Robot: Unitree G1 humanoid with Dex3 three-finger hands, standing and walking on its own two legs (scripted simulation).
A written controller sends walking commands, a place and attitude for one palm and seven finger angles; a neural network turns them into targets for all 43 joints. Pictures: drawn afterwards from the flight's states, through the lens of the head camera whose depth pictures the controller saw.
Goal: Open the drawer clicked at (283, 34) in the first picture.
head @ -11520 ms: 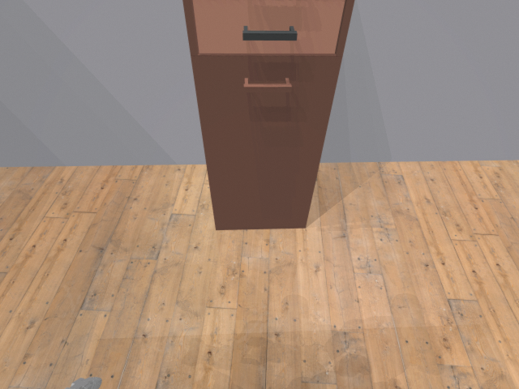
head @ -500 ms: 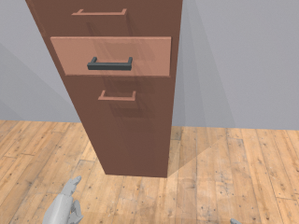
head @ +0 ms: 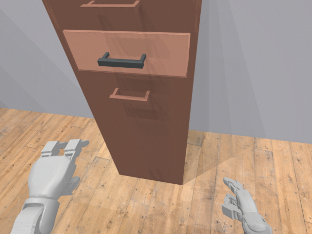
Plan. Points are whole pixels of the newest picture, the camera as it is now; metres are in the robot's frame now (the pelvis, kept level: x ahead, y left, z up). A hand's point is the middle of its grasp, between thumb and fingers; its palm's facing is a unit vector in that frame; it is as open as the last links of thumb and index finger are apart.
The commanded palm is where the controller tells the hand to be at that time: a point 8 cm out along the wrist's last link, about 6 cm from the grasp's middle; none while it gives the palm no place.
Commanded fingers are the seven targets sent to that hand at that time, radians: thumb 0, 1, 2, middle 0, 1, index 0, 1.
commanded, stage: raise the hand with hooked fingers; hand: left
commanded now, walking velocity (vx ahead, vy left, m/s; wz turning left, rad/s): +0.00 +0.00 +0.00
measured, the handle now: (122, 59) +0.55 +0.19 +0.18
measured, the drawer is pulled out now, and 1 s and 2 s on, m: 0.00 0.00 0.00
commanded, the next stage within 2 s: move the hooked fingers above the handle in 1.22 s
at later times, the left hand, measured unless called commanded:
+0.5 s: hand (60, 122) +0.29 +0.27 +0.17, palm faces +0.13 -0.07 -0.99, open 12.9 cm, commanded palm +0.26 +0.27 +0.23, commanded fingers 0.00 -0.50 0.30 -0.30 -1.20 -0.30 -1.20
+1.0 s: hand (43, 87) +0.32 +0.29 +0.24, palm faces +0.10 -0.03 -0.99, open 13.8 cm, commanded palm +0.28 +0.28 +0.30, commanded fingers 0.00 -0.50 0.30 -0.30 -1.20 -0.30 -1.20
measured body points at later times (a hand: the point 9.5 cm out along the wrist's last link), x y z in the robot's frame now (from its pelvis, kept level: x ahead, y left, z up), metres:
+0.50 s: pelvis +0.02 +0.03 +0.03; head +0.03 -0.01 +0.47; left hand +0.28 +0.27 +0.22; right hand +0.24 -0.19 -0.07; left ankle +0.03 +0.14 -0.71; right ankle +0.00 -0.09 -0.71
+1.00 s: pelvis +0.00 +0.04 +0.03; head +0.01 +0.00 +0.48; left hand +0.31 +0.29 +0.29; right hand +0.21 -0.17 -0.07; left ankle +0.03 +0.14 -0.71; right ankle +0.00 -0.08 -0.71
